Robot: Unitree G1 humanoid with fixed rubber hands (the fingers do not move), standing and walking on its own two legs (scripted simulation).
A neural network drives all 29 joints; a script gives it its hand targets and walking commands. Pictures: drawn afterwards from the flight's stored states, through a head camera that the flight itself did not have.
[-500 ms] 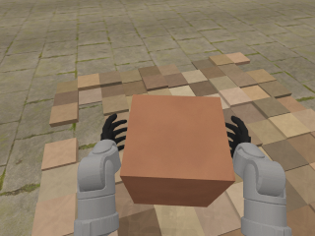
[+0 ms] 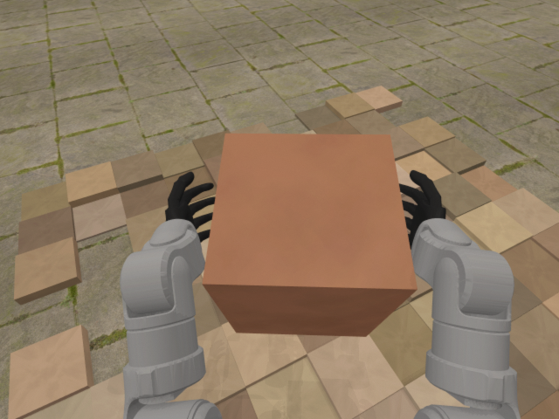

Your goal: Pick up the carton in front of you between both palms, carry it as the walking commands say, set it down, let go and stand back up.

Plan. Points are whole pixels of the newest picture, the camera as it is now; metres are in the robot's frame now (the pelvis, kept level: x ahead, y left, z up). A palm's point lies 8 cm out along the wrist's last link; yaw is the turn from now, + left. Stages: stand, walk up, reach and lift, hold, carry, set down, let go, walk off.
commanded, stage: carry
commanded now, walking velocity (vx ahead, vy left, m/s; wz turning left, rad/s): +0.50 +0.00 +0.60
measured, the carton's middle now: (303, 246) +0.36 -0.05 +0.07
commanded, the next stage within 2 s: none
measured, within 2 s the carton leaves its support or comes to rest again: neither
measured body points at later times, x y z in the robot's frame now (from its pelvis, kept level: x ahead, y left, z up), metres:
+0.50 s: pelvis +0.32 +0.00 -0.02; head +0.35 -0.02 +0.43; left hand +0.55 +0.26 +0.06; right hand +0.66 -0.03 +0.05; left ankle +0.39 +0.14 -0.72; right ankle +0.21 -0.11 -0.76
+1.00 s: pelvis +0.61 +0.06 -0.01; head +0.59 +0.05 +0.44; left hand +0.89 +0.30 +0.13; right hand +0.97 +0.00 +0.13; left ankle +0.48 +0.14 -0.74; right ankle +0.74 -0.01 -0.74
